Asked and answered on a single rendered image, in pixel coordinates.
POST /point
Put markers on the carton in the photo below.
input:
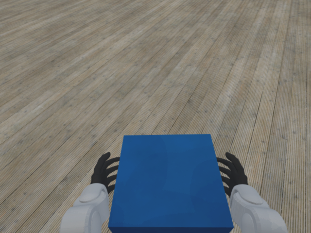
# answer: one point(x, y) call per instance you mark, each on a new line
point(169, 184)

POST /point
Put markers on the robot right forearm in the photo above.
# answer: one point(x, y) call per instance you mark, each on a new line
point(252, 213)

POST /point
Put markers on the robot right hand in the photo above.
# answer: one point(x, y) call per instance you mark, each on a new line
point(236, 173)

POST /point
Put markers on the robot left forearm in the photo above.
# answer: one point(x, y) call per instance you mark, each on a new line
point(89, 211)

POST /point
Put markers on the robot left hand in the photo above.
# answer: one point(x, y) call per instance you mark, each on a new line
point(101, 172)

